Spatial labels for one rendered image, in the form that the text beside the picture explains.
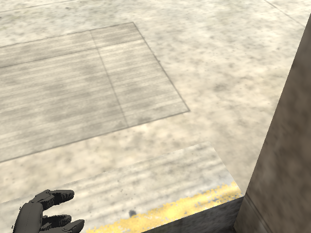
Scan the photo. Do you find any left robot hand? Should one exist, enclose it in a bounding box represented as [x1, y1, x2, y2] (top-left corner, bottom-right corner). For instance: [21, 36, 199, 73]
[12, 189, 85, 233]

